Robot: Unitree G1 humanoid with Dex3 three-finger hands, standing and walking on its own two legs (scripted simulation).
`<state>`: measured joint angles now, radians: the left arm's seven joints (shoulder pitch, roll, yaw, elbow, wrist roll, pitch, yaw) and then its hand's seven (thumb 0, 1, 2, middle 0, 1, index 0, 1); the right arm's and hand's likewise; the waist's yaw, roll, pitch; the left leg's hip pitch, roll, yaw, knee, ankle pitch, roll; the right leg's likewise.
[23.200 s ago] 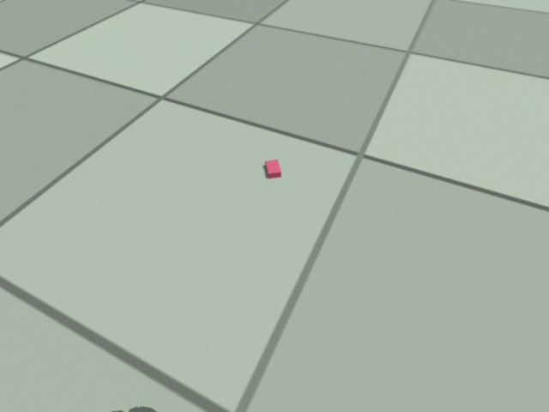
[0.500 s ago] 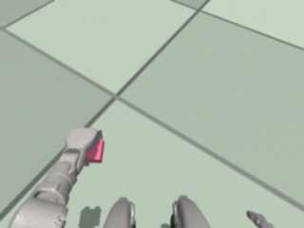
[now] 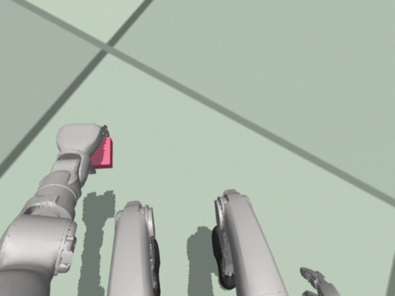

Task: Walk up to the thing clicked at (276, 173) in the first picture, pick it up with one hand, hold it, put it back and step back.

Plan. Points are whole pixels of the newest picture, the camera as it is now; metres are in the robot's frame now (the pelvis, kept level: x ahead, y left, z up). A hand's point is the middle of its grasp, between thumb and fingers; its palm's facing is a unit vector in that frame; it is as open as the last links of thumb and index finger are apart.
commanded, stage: crouch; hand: left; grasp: from above
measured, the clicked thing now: (89, 153) +0.44 +0.23 -0.18
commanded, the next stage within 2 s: lower in 0.90 s
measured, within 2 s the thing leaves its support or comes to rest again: neither
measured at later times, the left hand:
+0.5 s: hand (101, 157) +0.45 +0.22 -0.26, palm faces -0.46 -0.01 -0.89, open 9.7 cm
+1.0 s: hand (106, 158) +0.46 +0.22 -0.32, palm faces -0.46 -0.01 -0.89, open 9.7 cm
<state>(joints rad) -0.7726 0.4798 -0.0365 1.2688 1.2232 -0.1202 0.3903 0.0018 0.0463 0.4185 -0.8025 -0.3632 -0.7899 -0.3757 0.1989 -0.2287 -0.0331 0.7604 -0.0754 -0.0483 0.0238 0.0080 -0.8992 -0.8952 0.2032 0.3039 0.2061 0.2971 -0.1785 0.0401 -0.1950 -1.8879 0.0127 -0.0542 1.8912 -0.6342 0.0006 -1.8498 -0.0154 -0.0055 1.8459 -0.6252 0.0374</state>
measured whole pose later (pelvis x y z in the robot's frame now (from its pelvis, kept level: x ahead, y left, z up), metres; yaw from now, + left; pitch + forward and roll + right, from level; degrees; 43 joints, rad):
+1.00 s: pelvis -0.01 -0.01 -0.14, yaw -3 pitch +35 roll -6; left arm -0.96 0.64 0.05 1.49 1.28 -0.18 0.46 0.00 0.07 0.40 -0.78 -0.38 -0.77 -0.39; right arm 0.16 -0.26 0.03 0.78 -0.14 -0.08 0.13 0.00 -0.91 -0.89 0.20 0.30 0.20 0.30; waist -0.25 0.00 -0.07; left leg -2.28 0.01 -0.12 2.35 -0.69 -0.02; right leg -2.23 0.01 -0.04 2.28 -0.67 0.04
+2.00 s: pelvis +0.00 +0.00 -0.19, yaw -8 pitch +30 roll -10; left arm -0.98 0.83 0.16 1.67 1.34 -0.24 0.61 0.00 0.05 0.41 -0.80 -0.36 -0.79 -0.37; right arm 0.13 -0.31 0.15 0.76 -0.26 -0.17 0.23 0.00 -0.91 -0.89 0.20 0.30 0.20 0.30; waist -0.35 -0.08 0.09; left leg -2.36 0.00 -0.22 2.55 -0.73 -0.03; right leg -2.29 0.04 -0.11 2.41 -0.67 0.05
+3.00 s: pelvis -0.01 +0.00 -0.19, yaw -11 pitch +27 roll -13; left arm -1.04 0.94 0.10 1.81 1.32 -0.24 0.71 0.00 0.05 0.42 -0.80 -0.37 -0.79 -0.38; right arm 0.08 -0.35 0.27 0.73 -0.29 -0.28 0.31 0.00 -0.91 -0.90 0.20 0.30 0.20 0.30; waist -0.40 -0.13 0.16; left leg -2.33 0.01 -0.26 2.58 -0.73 -0.02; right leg -2.24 0.06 -0.15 2.39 -0.65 0.07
